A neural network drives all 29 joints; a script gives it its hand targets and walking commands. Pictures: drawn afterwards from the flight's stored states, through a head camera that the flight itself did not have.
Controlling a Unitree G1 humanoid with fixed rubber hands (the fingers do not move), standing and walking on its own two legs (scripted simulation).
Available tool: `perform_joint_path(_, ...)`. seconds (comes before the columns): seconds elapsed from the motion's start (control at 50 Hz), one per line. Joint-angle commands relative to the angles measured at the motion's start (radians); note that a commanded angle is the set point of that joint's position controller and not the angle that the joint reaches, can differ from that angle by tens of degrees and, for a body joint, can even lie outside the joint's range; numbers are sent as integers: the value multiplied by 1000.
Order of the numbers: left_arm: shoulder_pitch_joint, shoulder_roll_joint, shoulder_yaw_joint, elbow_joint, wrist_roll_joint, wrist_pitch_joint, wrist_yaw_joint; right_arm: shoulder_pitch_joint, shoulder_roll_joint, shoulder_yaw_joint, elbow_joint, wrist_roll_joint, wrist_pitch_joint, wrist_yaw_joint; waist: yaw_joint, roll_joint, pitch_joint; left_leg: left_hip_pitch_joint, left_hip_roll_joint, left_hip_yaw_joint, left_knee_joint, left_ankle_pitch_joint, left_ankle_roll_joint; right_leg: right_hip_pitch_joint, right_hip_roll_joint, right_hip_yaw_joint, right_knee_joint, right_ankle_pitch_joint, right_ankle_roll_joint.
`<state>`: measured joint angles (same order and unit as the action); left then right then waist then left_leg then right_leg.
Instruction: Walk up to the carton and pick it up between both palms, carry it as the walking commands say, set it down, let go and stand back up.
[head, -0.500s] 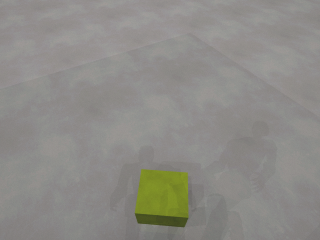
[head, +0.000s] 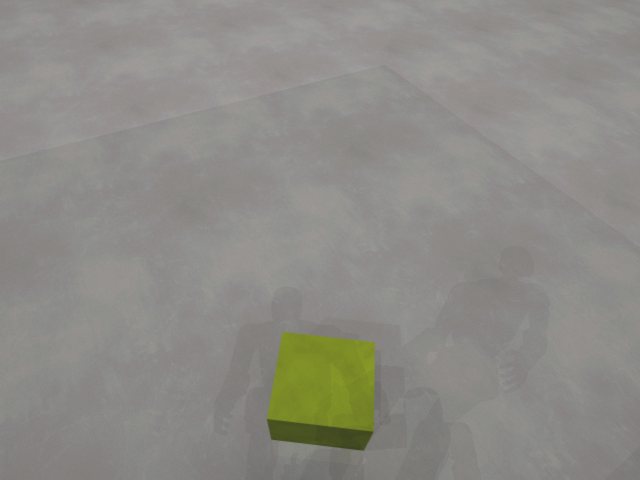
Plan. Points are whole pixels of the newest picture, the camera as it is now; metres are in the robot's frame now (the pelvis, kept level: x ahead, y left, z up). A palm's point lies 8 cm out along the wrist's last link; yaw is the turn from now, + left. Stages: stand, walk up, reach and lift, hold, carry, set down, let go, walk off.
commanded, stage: stand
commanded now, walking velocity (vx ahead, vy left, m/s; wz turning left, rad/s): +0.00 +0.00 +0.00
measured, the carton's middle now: (322, 391) +0.46 -0.01 -0.66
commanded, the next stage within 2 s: reach and lift in 0.76 s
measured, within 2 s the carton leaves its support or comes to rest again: neither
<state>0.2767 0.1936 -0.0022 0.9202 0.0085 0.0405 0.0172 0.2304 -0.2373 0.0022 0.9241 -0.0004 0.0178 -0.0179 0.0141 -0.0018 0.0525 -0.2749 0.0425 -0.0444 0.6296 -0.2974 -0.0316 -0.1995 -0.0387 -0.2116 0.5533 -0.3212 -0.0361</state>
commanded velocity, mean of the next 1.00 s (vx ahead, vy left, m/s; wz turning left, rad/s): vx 0.00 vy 0.00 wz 0.00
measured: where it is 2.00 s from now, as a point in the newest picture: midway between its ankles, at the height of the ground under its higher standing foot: outside the picture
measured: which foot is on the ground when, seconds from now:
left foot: down 0.00-1.00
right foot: down 0.00-1.00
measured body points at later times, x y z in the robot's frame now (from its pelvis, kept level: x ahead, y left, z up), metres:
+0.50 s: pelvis -0.01 +0.00 +0.00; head +0.00 +0.00 +0.45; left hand +0.04 +0.24 -0.15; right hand +0.07 -0.26 -0.13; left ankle +0.01 +0.14 -0.73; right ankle -0.01 -0.09 -0.73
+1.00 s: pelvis -0.01 +0.00 +0.00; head +0.04 +0.01 +0.44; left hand +0.15 +0.24 -0.13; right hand +0.16 -0.24 -0.12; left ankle +0.01 +0.14 -0.73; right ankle -0.01 -0.09 -0.73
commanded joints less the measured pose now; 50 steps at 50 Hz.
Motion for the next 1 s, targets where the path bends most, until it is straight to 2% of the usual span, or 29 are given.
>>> perform_joint_path(0.0,31,120,54,-5,-6,-25,12,52,-118,-26,-6,-35,-50,-1,-24,90,-116,68,109,-92,-215,524,51,62,-78,88,-73,213,18)
perform_joint_path(0.04,81,87,51,13,-17,-17,11,59,-121,-24,-9,-23,-52,-11,7,199,-84,19,152,-195,-280,529,97,84,-46,122,-48,135,34)
perform_joint_path(0.06,69,98,56,15,-9,-22,15,31,-109,-23,-4,-30,-49,-13,16,111,-79,28,153,-190,-259,563,91,106,-43,118,-72,142,23)
perform_joint_path(0.08,72,89,50,21,-10,-22,19,35,-90,-24,-12,-19,-47,-17,7,103,-81,34,126,-121,-230,558,78,116,-66,124,-106,182,17)
perform_joint_path(0.12,47,96,50,3,-13,-19,20,21,-87,-22,-28,-10,-42,-19,4,64,-77,1,96,-93,-214,519,64,132,-87,124,-94,276,6)
perform_joint_path(0.16,40,98,41,7,-10,-22,18,15,-71,-22,-26,-18,-33,-19,-2,101,-56,-12,69,-33,-202,403,47,107,-106,139,-134,246,4)
perform_joint_path(0.2,48,116,45,0,-3,-31,19,30,-102,-33,-22,-16,-23,-15,-5,28,-77,2,56,-38,-197,372,37,117,-112,109,-121,230,0)
perform_joint_path(0.22,42,118,44,14,-6,-25,21,10,-101,-30,-28,-18,-24,-12,-14,59,-55,3,61,-37,-204,364,42,90,-118,118,-132,248,0)
perform_joint_path(0.24,33,104,48,11,-4,-23,16,18,-59,-23,-31,-18,-25,-11,0,-24,-86,2,55,-34,-193,363,43,115,-117,122,-141,237,-1)
perform_joint_path(0.26,56,122,50,6,-4,-26,18,4,-98,-28,-26,-22,-20,-10,12,65,-9,-46,60,-37,-213,340,37,80,-117,125,-138,190,-11)
perform_joint_path(0.28,66,135,47,8,-4,-23,17,4,-103,-29,-20,-22,-17,-12,9,51,-38,-35,51,-36,-208,274,37,77,-131,145,-157,146,-11)
perform_joint_path(0.3,23,131,47,-4,-2,-24,16,-8,-81,-31,-25,-22,-16,-9,-1,-31,-41,-23,36,-20,-191,250,36,43,-141,164,-175,86,-17)
perform_joint_path(0.34,46,129,51,-8,-3,-20,12,-6,-99,-31,-13,-30,-15,-12,13,52,10,-43,40,-28,-198,264,29,25,-133,158,-168,58,-16)
perform_joint_path(0.36,59,124,50,1,0,-22,15,1,-65,-23,-6,-31,-16,-11,8,-16,8,-76,41,-24,-193,221,34,58,-124,159,-182,70,-9)
perform_joint_path(0.4,38,154,51,5,-1,-21,17,-12,-63,-28,-33,-35,-19,-9,3,1,7,-35,2,30,-164,202,16,3,-172,195,-221,58,-26)
perform_joint_path(0.44,32,150,50,3,-7,-23,15,16,-67,-28,-23,-29,-12,-6,-13,-48,5,-31,8,12,-159,178,21,-10,-173,186,-231,2,-22)
perform_joint_path(0.56,-10,121,44,-8,-10,-18,15,5,-99,-39,-30,-29,-24,-6,-10,75,-27,-40,45,-33,-227,251,40,28,-121,148,-160,37,-10)
perform_joint_path(0.58,3,142,52,-3,-9,-23,12,28,-96,-36,-21,-31,-26,-8,-13,10,-49,-7,61,-45,-214,305,45,39,-109,132,-154,39,-5)
perform_joint_path(0.62,56,121,46,4,-11,-18,8,-9,-91,-26,-28,-22,-24,-4,-1,96,-45,-41,61,-93,-252,249,48,74,-93,134,-136,133,9)
perform_joint_path(0.72,11,141,53,-11,-6,-32,13,10,-93,-34,-18,-36,-22,-9,-15,-11,-24,-8,24,-16,-156,308,38,20,-137,177,-180,110,-13)
perform_joint_path(0.74,28,129,50,8,-2,-30,16,6,-85,-39,-21,-37,-21,-7,-2,9,-32,-27,21,-4,-170,307,28,38,-143,175,-183,128,-23)
perform_joint_path(0.76,-623,204,90,-522,-11,8,-6,-605,-108,-57,-478,-15,24,25,-42,-75,39,-252,-53,85,-47,-70,48,-332,57,165,-74,-150,21)
perform_joint_path(0.78,-508,189,99,-430,-9,101,-2,-420,-119,-88,-353,-6,111,39,-36,-61,32,-208,-46,73,-42,-151,34,-290,24,185,-97,-218,22)
perform_joint_path(0.8,-434,187,88,-422,-24,149,-2,-338,-139,-53,-344,13,169,41,-21,-37,-4,-156,-60,111,-37,-153,55,-253,6,186,-98,-240,20)
perform_joint_path(0.82,-349,143,58,-406,-25,181,-17,-281,-169,-50,-335,26,193,43,-3,-9,14,-188,-72,135,-20,-121,41,-277,5,192,-94,-208,2)
perform_joint_path(0.88,-218,121,57,-342,-8,316,-23,-164,-131,-45,-292,4,316,41,14,-36,-86,-109,-61,99,-66,38,57,-192,12,211,-90,-30,12)
perform_joint_path(0.94,-177,145,85,-317,7,331,-33,-83,-74,-63,-283,-30,344,37,14,-32,-65,-114,-63,82,-61,81,52,-135,26,217,-70,69,22)
perform_joint_path(0.96,-231,116,85,-331,22,317,-48,-162,-70,-83,-334,-31,321,46,-29,-57,-125,-108,-61,61,-53,123,71,-149,21,234,-71,148,26)
perform_joint_path(0.98,-248,114,84,-339,28,300,-55,-166,-79,-113,-339,-47,312,43,-26,-39,-123,-125,-80,60,-46,120,64,-147,29,225,-65,160,33)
